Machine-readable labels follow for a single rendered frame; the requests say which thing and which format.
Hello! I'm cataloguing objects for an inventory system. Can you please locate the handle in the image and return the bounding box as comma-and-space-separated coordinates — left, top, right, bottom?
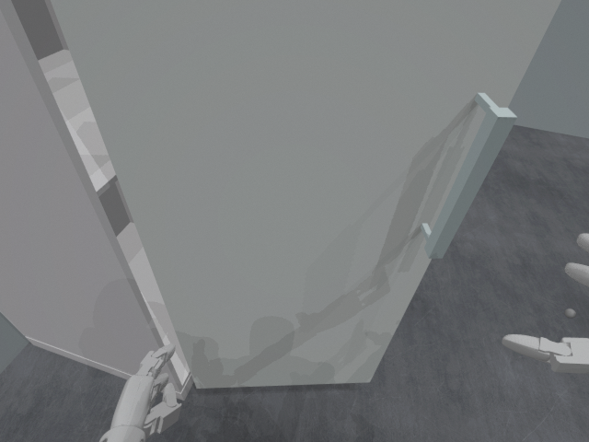
421, 93, 517, 259

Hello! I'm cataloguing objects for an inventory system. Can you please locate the fridge door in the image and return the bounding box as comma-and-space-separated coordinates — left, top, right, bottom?
51, 0, 561, 389

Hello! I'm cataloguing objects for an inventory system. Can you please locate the robot left hand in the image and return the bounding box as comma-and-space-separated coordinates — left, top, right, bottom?
110, 343, 181, 440

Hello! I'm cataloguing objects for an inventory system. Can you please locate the robot right hand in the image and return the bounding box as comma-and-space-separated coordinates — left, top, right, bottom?
502, 233, 589, 374

